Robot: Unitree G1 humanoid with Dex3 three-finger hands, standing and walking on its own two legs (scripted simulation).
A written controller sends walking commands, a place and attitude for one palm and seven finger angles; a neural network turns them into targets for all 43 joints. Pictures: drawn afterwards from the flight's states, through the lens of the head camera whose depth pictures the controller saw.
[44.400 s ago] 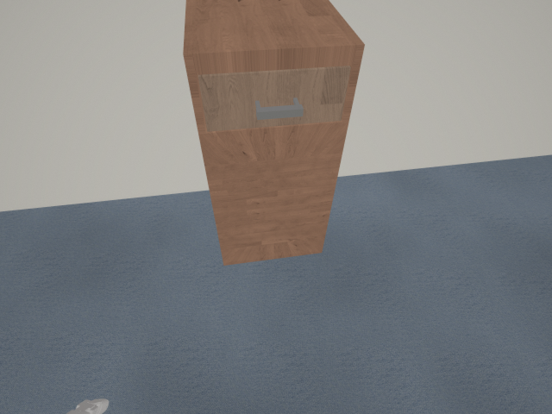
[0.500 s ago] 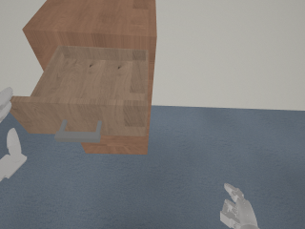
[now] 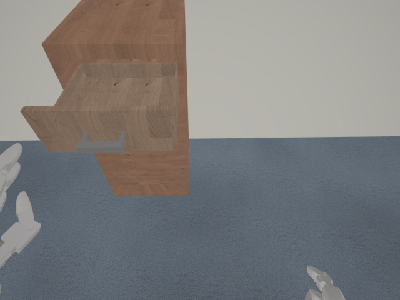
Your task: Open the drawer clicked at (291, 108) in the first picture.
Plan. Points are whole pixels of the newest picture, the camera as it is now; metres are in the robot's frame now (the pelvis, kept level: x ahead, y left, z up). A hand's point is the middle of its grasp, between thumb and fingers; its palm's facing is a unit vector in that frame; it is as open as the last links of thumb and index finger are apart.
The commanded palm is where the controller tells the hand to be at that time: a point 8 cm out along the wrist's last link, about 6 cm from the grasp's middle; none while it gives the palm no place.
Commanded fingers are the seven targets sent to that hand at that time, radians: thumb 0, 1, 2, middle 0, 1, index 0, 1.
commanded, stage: stop stepping back and stand still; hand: left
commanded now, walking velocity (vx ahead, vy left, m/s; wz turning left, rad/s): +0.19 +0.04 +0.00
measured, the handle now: (102, 141) +0.51 +0.28 -0.01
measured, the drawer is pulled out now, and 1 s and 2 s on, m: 0.26 0.26 0.26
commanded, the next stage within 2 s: let the arm hang, fingers relaxed in 0.90 s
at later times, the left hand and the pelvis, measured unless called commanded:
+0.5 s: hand out of the picture +0.09 +0.23 +0.17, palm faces +0.43 -0.80 -0.42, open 7.4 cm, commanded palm +0.03 +0.28 +0.18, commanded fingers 0.00 0.90 0.90 -0.20 -0.30 -0.20 -0.30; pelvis -0.08 -0.01 -0.01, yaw +3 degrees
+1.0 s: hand (20, 299) +0.11 +0.20 +0.17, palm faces +0.37 -0.80 -0.48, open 7.4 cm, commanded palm none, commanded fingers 0.00 0.90 0.90 -0.20 -0.30 -0.20 -0.30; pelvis -0.08 -0.03 -0.01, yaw +2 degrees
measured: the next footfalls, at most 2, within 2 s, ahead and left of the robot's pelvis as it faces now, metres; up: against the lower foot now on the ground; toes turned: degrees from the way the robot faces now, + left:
left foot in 0.06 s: -0.03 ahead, +0.09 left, +0.00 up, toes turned +4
right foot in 0.74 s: -0.05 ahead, -0.13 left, +0.00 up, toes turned +3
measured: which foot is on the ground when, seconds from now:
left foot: up 0.00-0.04, down 0.06-1.00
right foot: down 0.00-0.50, up 0.52-0.72, down 0.74-1.00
